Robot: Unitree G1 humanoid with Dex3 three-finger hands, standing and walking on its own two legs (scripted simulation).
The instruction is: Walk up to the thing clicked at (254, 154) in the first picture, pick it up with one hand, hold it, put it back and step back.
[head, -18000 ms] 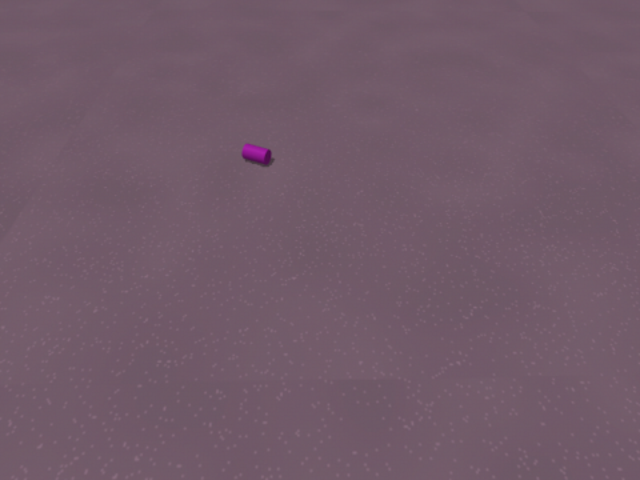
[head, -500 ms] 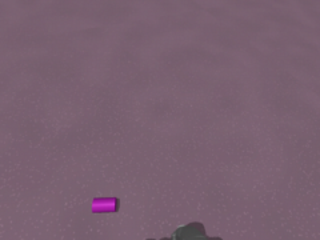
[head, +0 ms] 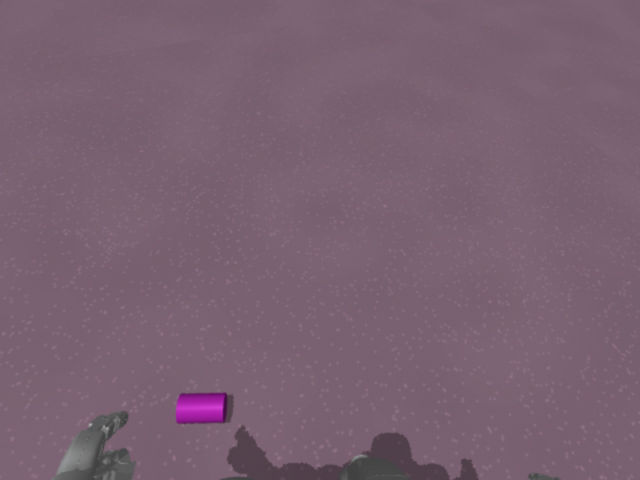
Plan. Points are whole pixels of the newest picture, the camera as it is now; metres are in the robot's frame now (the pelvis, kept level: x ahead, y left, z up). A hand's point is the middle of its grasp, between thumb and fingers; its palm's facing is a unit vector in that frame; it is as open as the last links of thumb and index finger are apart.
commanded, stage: walk up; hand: left
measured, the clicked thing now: (202, 407) +0.36 +0.28 -0.72
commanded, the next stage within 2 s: stand in 1.36 s
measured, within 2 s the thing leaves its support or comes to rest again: neither
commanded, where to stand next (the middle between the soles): +0.03 -0.01 m, yaw +2 degrees
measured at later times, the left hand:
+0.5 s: hand out of the picture +0.06 +0.23 -0.13, palm faces +0.02 -0.93 -0.36, open 7.4 cm
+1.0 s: hand out of the picture +0.04 +0.23 -0.13, palm faces +0.03 -0.94 -0.34, open 7.4 cm
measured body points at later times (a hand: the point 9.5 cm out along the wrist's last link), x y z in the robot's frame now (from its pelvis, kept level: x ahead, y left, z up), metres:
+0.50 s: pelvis -0.02 -0.03 +0.01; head -0.01 -0.04 +0.46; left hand +0.06 +0.27 -0.10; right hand +0.07 -0.33 -0.12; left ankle -0.01 +0.12 -0.72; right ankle -0.02 -0.18 -0.72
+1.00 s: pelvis -0.03 -0.03 +0.02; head -0.02 -0.03 +0.47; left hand +0.04 +0.28 -0.11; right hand +0.06 -0.33 -0.11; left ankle -0.01 +0.12 -0.72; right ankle -0.02 -0.18 -0.72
